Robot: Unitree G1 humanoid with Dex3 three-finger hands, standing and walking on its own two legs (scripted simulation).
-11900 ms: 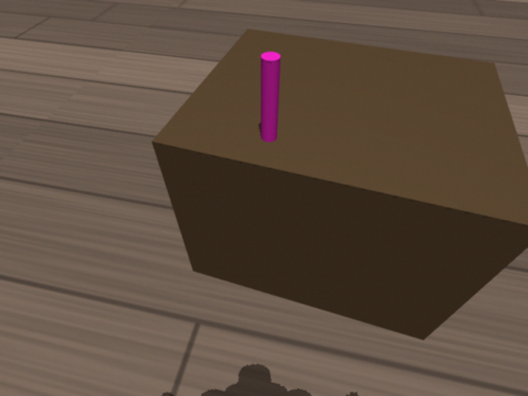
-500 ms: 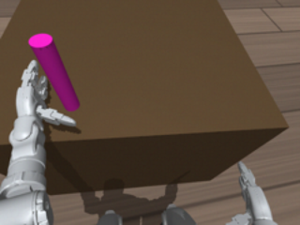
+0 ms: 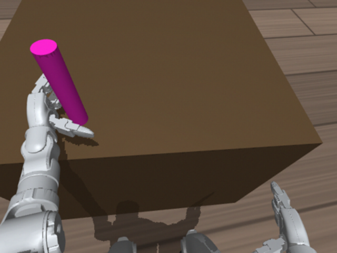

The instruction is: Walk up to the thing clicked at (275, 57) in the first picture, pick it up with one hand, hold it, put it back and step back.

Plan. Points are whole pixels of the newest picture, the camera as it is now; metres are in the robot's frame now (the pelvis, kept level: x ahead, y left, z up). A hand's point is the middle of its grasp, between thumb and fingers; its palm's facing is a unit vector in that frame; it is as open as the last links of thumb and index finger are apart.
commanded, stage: close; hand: left
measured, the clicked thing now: (65, 90) +0.46 +0.20 +0.10
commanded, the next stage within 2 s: settle in 0.50 s
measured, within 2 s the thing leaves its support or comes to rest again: leaves its support in 0.90 s
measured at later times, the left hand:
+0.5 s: hand (73, 102) +0.45 +0.19 +0.07, palm faces +0.11 -0.99 +0.02, open 7.6 cm
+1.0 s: hand (67, 101) +0.44 +0.20 +0.08, palm faces +0.12 -0.99 -0.01, open 5.3 cm
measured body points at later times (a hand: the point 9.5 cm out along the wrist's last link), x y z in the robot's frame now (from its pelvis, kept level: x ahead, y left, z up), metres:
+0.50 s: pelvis +0.00 +0.01 +0.00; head +0.08 +0.03 +0.44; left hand +0.44 +0.24 +0.07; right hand +0.15 -0.26 -0.02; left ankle +0.01 +0.12 -0.67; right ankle +0.02 -0.13 -0.67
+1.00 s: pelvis +0.00 +0.00 +0.00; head +0.07 +0.02 +0.45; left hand +0.43 +0.25 +0.09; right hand +0.15 -0.26 -0.02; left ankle +0.01 +0.12 -0.67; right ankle +0.02 -0.13 -0.67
